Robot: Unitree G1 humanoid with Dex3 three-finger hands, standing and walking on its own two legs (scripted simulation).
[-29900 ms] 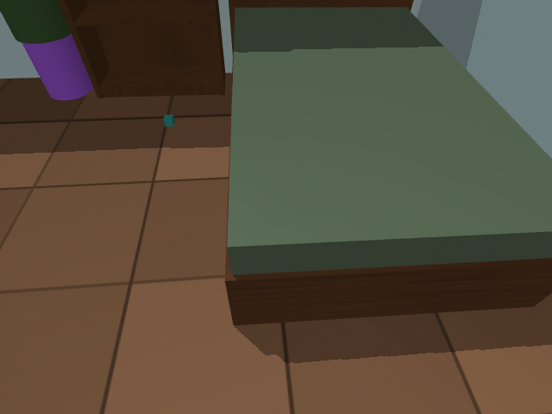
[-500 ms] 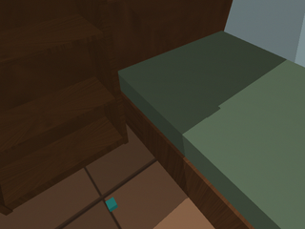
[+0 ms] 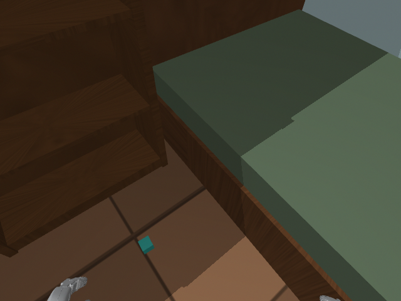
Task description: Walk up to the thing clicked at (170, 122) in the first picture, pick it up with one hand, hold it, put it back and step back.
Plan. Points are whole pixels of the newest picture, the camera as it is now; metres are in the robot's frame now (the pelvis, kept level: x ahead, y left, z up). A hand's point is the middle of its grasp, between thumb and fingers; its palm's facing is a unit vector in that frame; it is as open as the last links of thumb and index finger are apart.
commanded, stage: rise first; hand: left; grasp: from above
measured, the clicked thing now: (146, 244) +0.44 +0.25 -0.75
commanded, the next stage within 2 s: none
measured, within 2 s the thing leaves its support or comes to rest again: neither
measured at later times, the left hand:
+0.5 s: hand out of the picture +0.14 +0.27 -0.22, palm faces -0.15 -0.85 -0.51, open 13.3 cm
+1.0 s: hand (102, 293) +0.20 +0.30 -0.38, palm faces -0.35 -0.47 -0.81, open 12.9 cm
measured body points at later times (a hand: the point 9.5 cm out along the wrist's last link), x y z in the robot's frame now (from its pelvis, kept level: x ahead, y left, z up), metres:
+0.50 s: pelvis +0.00 +0.01 -0.07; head +0.09 +0.02 +0.37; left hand +0.14 +0.31 -0.19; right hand +0.15 -0.25 -0.17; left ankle +0.01 +0.12 -0.74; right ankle +0.00 -0.12 -0.74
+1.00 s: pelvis -0.04 +0.00 -0.22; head +0.13 +0.01 +0.20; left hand +0.22 +0.32 -0.33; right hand +0.15 -0.27 -0.33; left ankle +0.01 +0.12 -0.74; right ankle +0.00 -0.12 -0.74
